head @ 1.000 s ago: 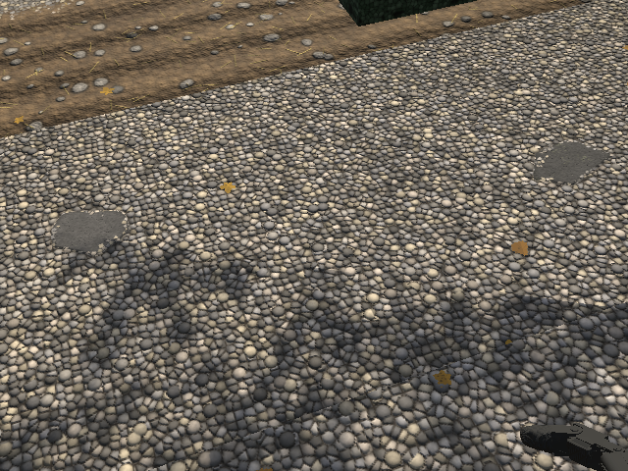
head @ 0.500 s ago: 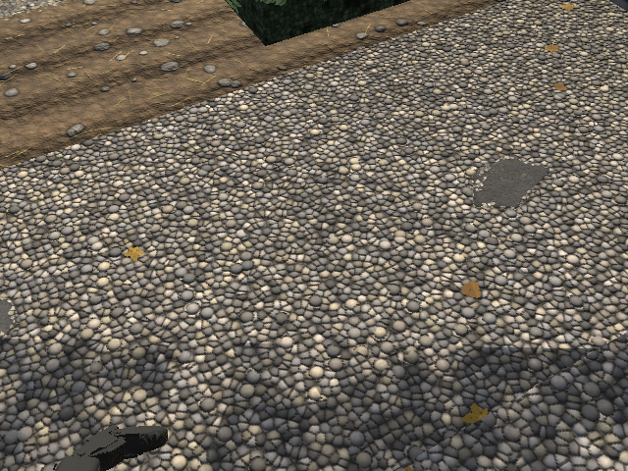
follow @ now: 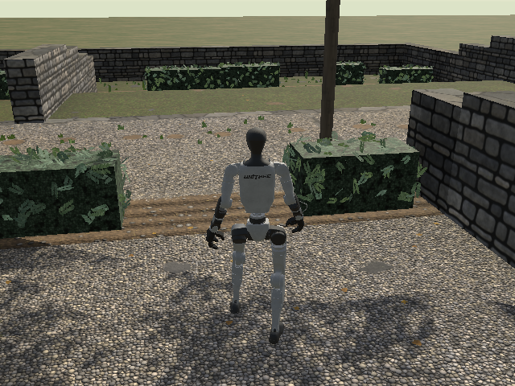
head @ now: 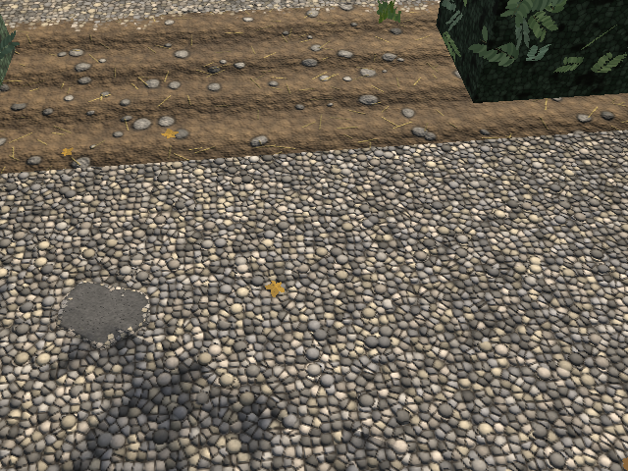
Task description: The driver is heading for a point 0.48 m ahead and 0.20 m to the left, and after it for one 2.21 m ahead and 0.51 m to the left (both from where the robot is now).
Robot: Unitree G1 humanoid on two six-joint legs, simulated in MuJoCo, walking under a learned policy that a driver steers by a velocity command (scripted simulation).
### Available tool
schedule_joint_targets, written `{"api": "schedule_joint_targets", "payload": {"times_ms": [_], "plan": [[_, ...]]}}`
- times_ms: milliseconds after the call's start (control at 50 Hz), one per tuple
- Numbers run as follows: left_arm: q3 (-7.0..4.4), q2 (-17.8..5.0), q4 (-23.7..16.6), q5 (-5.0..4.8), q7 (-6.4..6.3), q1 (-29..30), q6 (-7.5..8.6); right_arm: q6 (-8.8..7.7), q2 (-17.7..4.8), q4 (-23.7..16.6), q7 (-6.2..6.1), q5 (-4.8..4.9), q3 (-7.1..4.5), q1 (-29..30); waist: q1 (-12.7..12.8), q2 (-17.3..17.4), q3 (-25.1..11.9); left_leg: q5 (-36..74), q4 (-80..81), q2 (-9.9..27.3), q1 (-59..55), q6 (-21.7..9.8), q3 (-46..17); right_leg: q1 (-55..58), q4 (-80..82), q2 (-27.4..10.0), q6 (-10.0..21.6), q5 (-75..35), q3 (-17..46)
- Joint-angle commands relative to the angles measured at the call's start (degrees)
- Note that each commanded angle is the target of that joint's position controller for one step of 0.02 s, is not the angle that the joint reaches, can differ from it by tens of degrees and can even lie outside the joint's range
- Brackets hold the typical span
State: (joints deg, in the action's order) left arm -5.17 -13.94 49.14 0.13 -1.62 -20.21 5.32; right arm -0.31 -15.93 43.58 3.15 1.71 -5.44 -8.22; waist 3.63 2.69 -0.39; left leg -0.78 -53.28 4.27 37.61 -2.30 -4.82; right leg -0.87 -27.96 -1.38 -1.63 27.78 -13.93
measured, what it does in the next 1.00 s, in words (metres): goes down, turning left: left foot 0.15 m lower, then right foot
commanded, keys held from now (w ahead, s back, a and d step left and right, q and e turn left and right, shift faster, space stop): w+q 0.38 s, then q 0.58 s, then e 0.04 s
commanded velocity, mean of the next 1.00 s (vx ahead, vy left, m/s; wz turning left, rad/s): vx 0.30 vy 0.00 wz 0.58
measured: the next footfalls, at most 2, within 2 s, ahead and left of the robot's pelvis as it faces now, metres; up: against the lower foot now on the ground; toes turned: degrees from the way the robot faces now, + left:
left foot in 0.20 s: +0.30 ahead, +0.20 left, -0.15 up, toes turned +10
right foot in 0.58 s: +0.62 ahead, +0.10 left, -0.15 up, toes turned +27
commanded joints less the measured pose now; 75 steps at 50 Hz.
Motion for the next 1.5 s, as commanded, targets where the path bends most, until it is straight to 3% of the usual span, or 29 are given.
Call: {"api": "schedule_joint_targets", "payload": {"times_ms": [20, 60, 100, 140, 180, 200, 220, 240, 260, 300, 340, 400, 420, 500, 580, 600, 620, 640, 680, 720, 800, 940, 960, 1000, 1020, 1060, 1120, 1340, 1500], "plan": [[-2.41, -7.59, -1.06, -0.13, -1.86, -8.1, -0.16, -1.88, -2.83, -7.89, 1.29, 0.62, -0.57, 12.49, 5.04, -7.06, 8.24, -4.75, 0.7, 3.81, 32.89, -0.01, -5.35, 21.98, -0.35, -24.16, 9.44, -29.6, 16.59], [-1.54, -6.2, -3.4, 0.47, -2.65, -2.48, -0.42, -2.49, -2.6, -8.74, 2.92, 1.42, -0.1, 15.46, 4.28, -1.67, 12.24, 9.79, 16.6, 4.38, 21.93, 1.23, -0.12, 7.55, -1.38, -20.01, 5.74, -22.3, 8.6], [-2.06, -8.42, -2.65, 0.19, -2.26, -3.18, -0.44, -2.37, 2.18, -5.94, 4.23, 0.04, 1.19, 12.44, 5.05, -2.35, 7.3, 27.25, 20.64, -1.34, -8.52, 1.56, 6.11, -10.2, -2.44, -15.29, 3.38, -11.96, 0.85], [-2.04, -10.22, -3.36, -1.14, -1.19, -0.83, -0.68, -1.64, -1.01, -1.44, 2.85, 0.77, -0.49, 1.85, -0.51, -4.04, 5.24, 22.88, 21.0, -3.34, -16.92, 1.02, 7.48, -8.93, -11.38, -15.81, 2.78, -22.25, 0.24], [-1.87, -11.02, -3.0, -3.05, 0.24, 0.73, -0.92, -1.15, -7.31, 5.33, 0.32, -0.84, -3.53, -14.96, -9.9, -4.48, -2.51, 27.34, 28.86, -5.91, -36.83, -2.2, 11.35, -9.36, -35.86, -14.13, -0.08, -36.26, -0.55], [-1.71, -9.58, -0.6, -3.05, 0.11, 1.06, -0.47, -0.28, -10.97, 8.46, -1.09, -2.0, -4.76, -20.0, -14.94, 1.7, -5.04, 34.94, 32.21, -3.42, -51.82, -5.81, 9.56, -20.0, -57.57, -9.2, -3.23, -19.37, 0.08], [-0.22, -2.98, -1.77, -1.29, 0.04, -5.33, 0.31, -1.13, -16.39, 8.14, -1.33, -4.2, -3.92, -18.79, -10.03, 13.18, -7.89, 55.77, 13.87, 3.79, -67.35, -10.14, -1.44, -42.43, -85.35, -4.35, -5.04, 26.41, 5.87], [1.37, -3.14, -4.04, -1.98, 0.47, -10.98, 2.32, -2.31, -17.62, 6.93, -0.38, -3.52, -3.04, -21.09, -8.5, 12.85, -26.44, 56.31, 7.97, 12.21, -77.62, -20.64, -17.34, -47.48, -92.1, -3.8, -5.49, 25.28, 18.66], [1.17, -5.5, -8.0, -2.92, 0.37, -5.4, 3.13, -1.34, -17.04, 7.53, -0.5, -1.59, -3.71, -24.51, -10.89, 6.74, -30.93, 30.22, 18.55, 14.22, -75.77, -23.72, -24.39, -50.59, -86.8, -3.75, -5.63, 20.95, 19.94], [2.27, -3.74, -10.04, -3.54, -1.54, 6.19, 2.54, -0.66, -11.95, 8.05, -1.74, 0.39, -2.04, -18.77, -9.12, -1.8, -16.28, -14.31, 34.73, 14.52, -57.46, -20.61, -35.51, -60.58, -81.64, -4.18, -4.08, 9.42, 15.8], [1.61, -7.17, -9.12, -2.15, -1.99, 3.14, 1.25, -3.32, -9.01, 2.87, -1.01, -2.08, -0.23, -5.74, -2.29, -9.05, -7.75, -10.97, 33.18, 18.14, -33.81, -20.5, -39.67, -53.59, -73.33, -8.39, -1.5, 2.64, 22.3], [0.62, -7.7, -11.53, 1.71, -1.62, 10.16, 1.33, -4.33, -7.99, 1.01, -3.33, -1.84, 0.56, 2.54, 0.21, -1.86, 4.32, 6.91, 37.92, 3.93, -6.42, -14.18, -15.67, -35.36, -34.87, -7.72, -2.76, -15.55, 18.66], [1.38, -5.23, -11.99, 2.67, -1.38, 12.26, 1.79, -3.96, -7.99, 1.24, -4.43, -2.23, 0.56, 1.2, -0.71, -0.67, 2.7, 14.57, 36.64, -0.04, -3.71, -12.86, -9.67, -27.7, -25.98, -5.46, -3.64, -22.71, 16.7], [1.3, -4.46, -13.61, -0.07, 0.04, 17.38, 1.48, -2.54, -7.17, 3.74, -5.61, -0.54, -0.05, -8.93, -5.28, 2.23, -1.11, 14.51, 32.16, -0.91, -13.51, -9.53, -9.45, -19.23, -5.96, 2.97, -3.83, -38.87, 15.19], [-0.29, -6.7, -12.91, 1.42, 0.31, 10.7, 1.02, -0.73, -4.21, 2.11, -6.16, -0.2, -0.1, -8.26, -0.8, 2.58, -4.12, 8.88, 17.15, -3.82, -20.81, -4.1, -15.01, -11.09, 1.21, 2.26, 0.76, -38.87, 17.1], [-0.95, -10.03, -12.49, 2.37, 0.27, 4.86, 1.24, -0.78, -1.34, 0.21, -5.88, -1.23, 0.66, -9.43, 0.45, -3.89, -9.63, -3.99, 3.29, -8.34, -13.49, -1.01, -12.09, 2.38, -1.86, -6.91, 4.66, -58.03, 23.67], [-0.9, -10.92, -12.33, 2.84, 0.67, 1.45, 0.52, -1.06, 1.34, 0.24, -5.26, -0.45, 1.73, -19.38, -2.37, -19.52, -20.17, -41.55, -15.89, -15.42, -3.17, 2.21, -8.39, 16.82, -1.23, -23.87, 16.17, -67.77, 42.37], [-0.98, -10.01, -13.17, 0.71, 1.11, 3.17, -0.22, -0.74, -4.76, 0.03, -4.54, -0.24, 1.02, -21.33, -3.42, -18.15, -22.95, -40.76, -23.44, -10.53, 1.6, 3.34, -7.83, 15.61, 2.36, -26.35, 18.56, -46.83, 51.79], [0.58, -4.72, -14.47, 0.75, 0.35, 10.82, -2.24, 2.25, -8.55, -1.67, -5.23, 0.17, -0.75, -9.92, -2.5, -9.14, -9.72, -30.92, -24.52, -5.86, 4.92, 5.62, -1.87, 0.29, 7.28, -18.56, 14.58, -23.27, 38.72], [0.34, -5.54, -14.31, 1.52, 0.11, 16.43, -3.48, 4.39, -6.23, -2.89, -5.52, -0.04, -0.65, -8.65, -5.21, -11.16, -3.18, -27.15, -16.56, -3.14, -2.0, 6.22, 0.69, -15.18, 11.43, -13.78, 12.15, -17.84, 29.78], [-1.02, -8.63, -14.19, 1.44, 0.16, 17.5, -3.03, 4.15, -3.38, -4.21, -4.66, -0.74, 0.12, -7.8, -5.49, -10.8, -6.08, -21.66, -3.7, -2.38, -11.08, 5.05, 3.9, -18.84, 12.51, -14.0, 13.54, -27.85, 20.75], [-1.62, -10.42, -11.91, -0.91, -0.23, 16.8, -5.0, 4.4, -5.88, -5.2, -3.01, -1.23, -0.92, -7.06, -5.93, -10.26, -8.27, -12.85, 17.82, -4.62, -23.41, -0.06, 8.13, -16.76, 8.06, -15.59, 9.26, -16.0, 15.05], [-1.4, -9.32, -11.05, -0.87, -0.11, 15.38, -5.44, 4.38, -6.71, -4.7, -3.25, -1.46, -1.44, -8.77, -6.26, -8.35, -7.25, -11.71, 21.75, -4.84, -27.29, -1.85, 6.58, -19.77, 3.93, -14.04, 6.31, -11.97, 12.67], [0.26, -5.09, -13.5, 0.53, 0.65, 15.18, -5.55, 3.95, -15.01, -7.15, -4.46, -3.01, -2.52, -6.9, -4.52, 16.11, -2.23, -3.7, 37.72, 16.5, -30.64, -15.31, -25.34, -39.91, -21.46, -0.14, -2.25, 6.97, 7.22], [-0.53, -7.99, -13.1, 0.07, 0.37, 18.13, -5.45, 2.62, -11.31, -7.83, -4.21, -4.75, -1.31, -6.04, -7.02, 9.35, -3.99, -4.66, 37.86, 16.09, -26.99, -17.1, -23.0, -37.65, -29.85, -1.87, -1.67, 6.25, 15.0], [-0.8, -7.35, -9.25, -0.1, 0.42, 12.53, -6.08, 0.73, -5.02, -6.5, -3.93, -3.61, 0.94, -0.7, -2.77, 4.16, -4.85, -4.73, 36.1, 10.14, -26.0, -11.11, -12.25, -33.49, -30.25, -3.5, -1.37, -1.83, 17.32], [-0.6, -6.55, -6.1, -0.17, 0.72, 9.28, -6.7, -0.44, -1.54, -4.43, -4.19, -3.57, 2.52, 2.19, -1.47, 4.31, -4.51, 6.07, 35.06, 6.68, -24.88, -8.2, -3.42, -26.1, -26.96, -3.42, -3.13, -9.65, 18.29], [-0.19, -7.13, -8.78, -1.71, 0.42, 12.81, -7.8, 1.94, -7.32, -2.09, -6.0, -2.57, -0.52, 0.78, -5.23, 2.52, -2.66, 21.48, 31.1, 14.9, -36.66, -13.19, -5.26, -29.08, -23.1, -2.82, -3.38, 2.32, 15.35], [-0.6, -7.07, -7.83, -1.65, 2.71, 8.01, -8.46, 3.13, -8.59, -2.02, -6.05, -0.66, -1.6, 4.87, -1.15, 4.4, -5.3, 12.55, 23.78, 11.86, -31.58, -6.34, 5.64, -13.01, -0.62, 1.11, 2.58, -13.9, 8.45]]}}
